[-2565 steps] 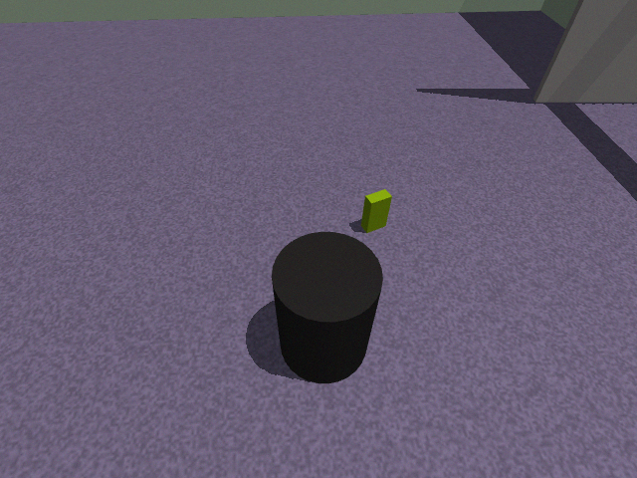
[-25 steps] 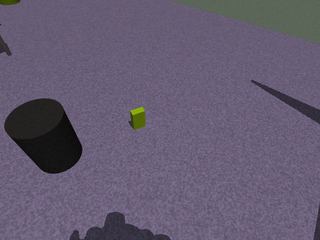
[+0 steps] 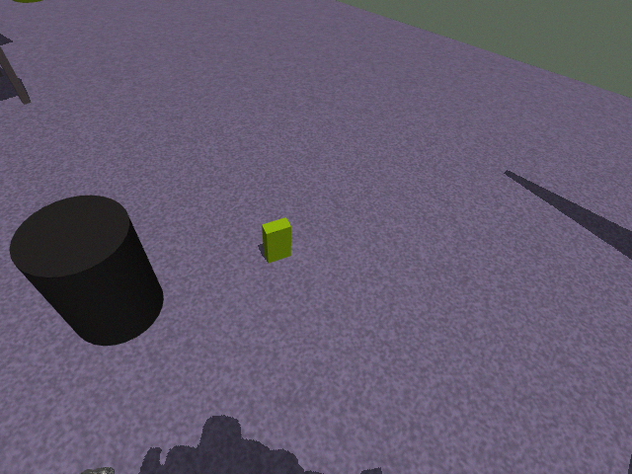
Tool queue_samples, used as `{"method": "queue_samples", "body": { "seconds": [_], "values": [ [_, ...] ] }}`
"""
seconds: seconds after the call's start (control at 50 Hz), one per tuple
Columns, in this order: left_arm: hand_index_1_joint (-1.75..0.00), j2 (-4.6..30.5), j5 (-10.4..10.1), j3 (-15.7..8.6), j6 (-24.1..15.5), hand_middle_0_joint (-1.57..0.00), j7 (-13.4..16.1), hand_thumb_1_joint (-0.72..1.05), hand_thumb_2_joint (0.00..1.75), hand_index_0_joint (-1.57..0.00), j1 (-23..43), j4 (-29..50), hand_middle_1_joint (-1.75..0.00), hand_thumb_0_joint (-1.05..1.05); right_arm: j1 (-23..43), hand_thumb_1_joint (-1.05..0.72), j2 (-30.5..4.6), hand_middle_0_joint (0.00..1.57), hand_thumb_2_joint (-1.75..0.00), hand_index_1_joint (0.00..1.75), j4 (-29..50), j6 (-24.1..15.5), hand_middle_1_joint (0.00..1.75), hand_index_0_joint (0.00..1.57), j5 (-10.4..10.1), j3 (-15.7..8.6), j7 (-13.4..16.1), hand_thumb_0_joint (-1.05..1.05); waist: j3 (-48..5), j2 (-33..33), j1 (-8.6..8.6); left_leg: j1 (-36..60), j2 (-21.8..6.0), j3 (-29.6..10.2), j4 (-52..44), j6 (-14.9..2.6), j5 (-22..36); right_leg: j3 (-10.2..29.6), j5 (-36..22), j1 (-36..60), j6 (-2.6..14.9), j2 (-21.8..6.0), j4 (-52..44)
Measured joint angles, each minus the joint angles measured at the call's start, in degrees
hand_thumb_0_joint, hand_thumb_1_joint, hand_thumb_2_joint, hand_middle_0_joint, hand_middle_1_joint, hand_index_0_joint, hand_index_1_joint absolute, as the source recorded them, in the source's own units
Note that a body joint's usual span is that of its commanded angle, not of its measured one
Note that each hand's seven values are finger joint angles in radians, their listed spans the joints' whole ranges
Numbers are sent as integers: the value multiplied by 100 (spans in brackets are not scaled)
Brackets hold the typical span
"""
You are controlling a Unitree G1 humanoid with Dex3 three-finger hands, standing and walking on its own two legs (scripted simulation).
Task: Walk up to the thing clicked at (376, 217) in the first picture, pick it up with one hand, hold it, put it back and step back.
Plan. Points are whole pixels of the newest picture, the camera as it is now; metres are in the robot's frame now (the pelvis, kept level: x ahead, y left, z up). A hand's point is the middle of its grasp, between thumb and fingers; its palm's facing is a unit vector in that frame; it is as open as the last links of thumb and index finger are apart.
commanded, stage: step back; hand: left
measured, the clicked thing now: (277, 240) +1.01 +0.17 -0.68
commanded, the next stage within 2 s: stand in 0.24 s
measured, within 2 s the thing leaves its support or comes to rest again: neither
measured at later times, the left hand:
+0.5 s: hand out of the picture +0.10 +0.24 -0.14, palm faces +0.00 -0.94 -0.34, open 7.4 cm
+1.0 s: hand out of the picture +0.04 +0.24 -0.14, palm faces -0.02 -0.94 -0.35, open 7.4 cm
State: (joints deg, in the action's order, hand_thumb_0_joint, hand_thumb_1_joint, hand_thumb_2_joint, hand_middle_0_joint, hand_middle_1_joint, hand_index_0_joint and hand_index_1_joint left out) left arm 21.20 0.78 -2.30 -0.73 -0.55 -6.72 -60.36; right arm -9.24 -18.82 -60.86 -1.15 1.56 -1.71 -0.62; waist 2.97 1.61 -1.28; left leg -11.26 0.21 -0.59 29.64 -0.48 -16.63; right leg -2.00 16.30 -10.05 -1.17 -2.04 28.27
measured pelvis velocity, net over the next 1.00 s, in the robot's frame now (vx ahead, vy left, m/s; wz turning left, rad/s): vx -0.03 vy -0.02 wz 0.00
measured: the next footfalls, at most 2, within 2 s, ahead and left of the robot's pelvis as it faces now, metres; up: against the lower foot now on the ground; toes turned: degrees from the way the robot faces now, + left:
none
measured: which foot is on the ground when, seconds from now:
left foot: down 0.00-1.00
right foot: down 0.00-1.00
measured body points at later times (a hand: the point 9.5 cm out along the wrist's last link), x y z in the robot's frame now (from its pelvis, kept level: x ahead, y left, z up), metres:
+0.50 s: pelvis +0.00 +0.00 +0.01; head +0.01 -0.01 +0.46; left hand +0.10 +0.29 -0.12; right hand +0.12 -0.30 -0.12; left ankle -0.01 +0.11 -0.74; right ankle -0.01 -0.13 -0.74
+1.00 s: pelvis -0.03 -0.02 +0.01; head -0.02 -0.03 +0.46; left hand +0.04 +0.28 -0.12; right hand +0.03 -0.32 -0.13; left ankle -0.01 +0.11 -0.74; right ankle -0.01 -0.13 -0.74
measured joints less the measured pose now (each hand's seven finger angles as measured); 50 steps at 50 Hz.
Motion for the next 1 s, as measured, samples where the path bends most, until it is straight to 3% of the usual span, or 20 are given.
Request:
{"method": "queue_samples", "body": {
  "seconds": [0.26,0.4,0.68,1.0],
  "values": [
    [-30,-46,-11,68,-11,-21,98,91,90,-20,269,-119,-30,1,586,-90,30,20,-90,30,-30,24,30,21,-110,-19,82,0,87,-117,-5,240,41,7,-242,-14,23,-1,9,228,-40,-42,-209],
    [-30,-136,-20,169,-10,-21,97,91,90,-20,316,-223,-30,1,692,-90,-1,20,-90,30,-112,7,30,21,-143,64,58,0,80,-167,24,538,29,21,-745,17,309,7,-248,488,-29,-25,-647],
    [-30,-155,9,206,-25,-21,29,91,90,-20,190,-446,-30,1,484,-90,-87,20,-90,30,-408,47,30,21,-125,102,-2,0,94,-183,81,678,-55,-5,-1248,119,757,-20,-631,573,65,65,-1033],
    [-30,-96,2,218,-17,-21,-4,91,90,-20,-71,-532,-30,1,119,-90,-114,20,-90,30,-560,68,30,21,-89,119,-39,0,15,-214,107,456,-152,-35,-1166,196,827,-46,-711,362,156,162,-976]
  ]
}}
